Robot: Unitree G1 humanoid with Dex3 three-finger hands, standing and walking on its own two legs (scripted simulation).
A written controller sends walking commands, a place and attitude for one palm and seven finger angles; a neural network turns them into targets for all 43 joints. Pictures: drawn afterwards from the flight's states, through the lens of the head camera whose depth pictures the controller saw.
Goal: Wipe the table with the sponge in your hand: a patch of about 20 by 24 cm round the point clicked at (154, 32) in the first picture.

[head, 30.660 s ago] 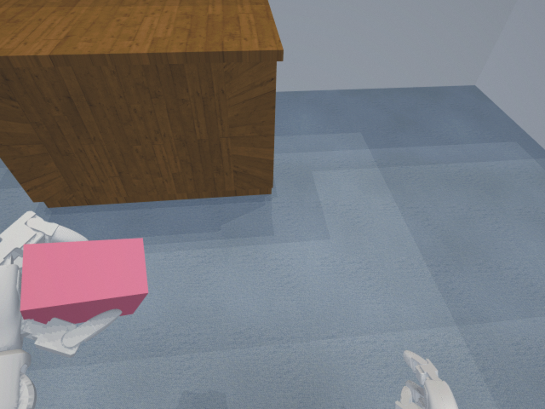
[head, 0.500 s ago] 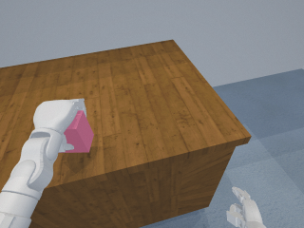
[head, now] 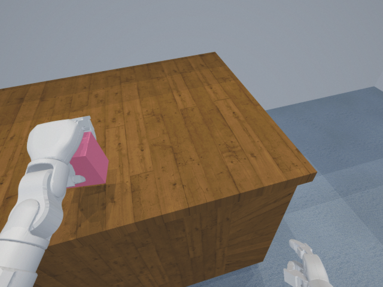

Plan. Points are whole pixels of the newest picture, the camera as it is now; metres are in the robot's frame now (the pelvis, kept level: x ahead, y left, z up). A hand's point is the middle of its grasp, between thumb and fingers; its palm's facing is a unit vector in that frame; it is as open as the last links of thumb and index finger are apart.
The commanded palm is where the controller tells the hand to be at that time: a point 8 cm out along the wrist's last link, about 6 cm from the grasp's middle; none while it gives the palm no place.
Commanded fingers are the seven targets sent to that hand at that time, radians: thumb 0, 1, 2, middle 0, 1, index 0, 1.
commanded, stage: move the sponge above the wiping area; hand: left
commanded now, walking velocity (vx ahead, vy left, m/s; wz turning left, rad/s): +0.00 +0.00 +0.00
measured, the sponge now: (78, 165) +0.30 +0.31 +0.10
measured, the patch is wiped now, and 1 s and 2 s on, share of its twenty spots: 0.05 0.05 0.05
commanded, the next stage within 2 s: lower the sponge onto the table in 0.86 s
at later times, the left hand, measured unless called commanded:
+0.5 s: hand (62, 142) +0.29 +0.31 +0.18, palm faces +0.25 -0.02 -0.97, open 10.2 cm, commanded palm +0.26 +0.30 +0.20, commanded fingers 0.00 0.10 1.30 -1.20 -1.60 -1.20 -1.60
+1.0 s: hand (62, 140) +0.31 +0.32 +0.17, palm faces +0.16 -0.02 -0.99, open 10.2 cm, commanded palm +0.27 +0.30 +0.20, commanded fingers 0.00 0.10 1.30 -1.20 -1.60 -1.20 -1.60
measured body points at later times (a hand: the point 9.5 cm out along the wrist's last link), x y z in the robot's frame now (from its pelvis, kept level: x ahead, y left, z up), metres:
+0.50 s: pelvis -0.01 +0.00 +0.00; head -0.02 -0.04 +0.45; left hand +0.28 +0.31 +0.23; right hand +0.23 -0.18 -0.09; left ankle +0.01 +0.09 -0.74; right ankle +0.01 -0.07 -0.74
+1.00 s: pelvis +0.00 -0.01 +0.00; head -0.02 -0.05 +0.45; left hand +0.29 +0.32 +0.22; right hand +0.22 -0.22 -0.10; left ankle +0.01 +0.09 -0.74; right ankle +0.01 -0.07 -0.74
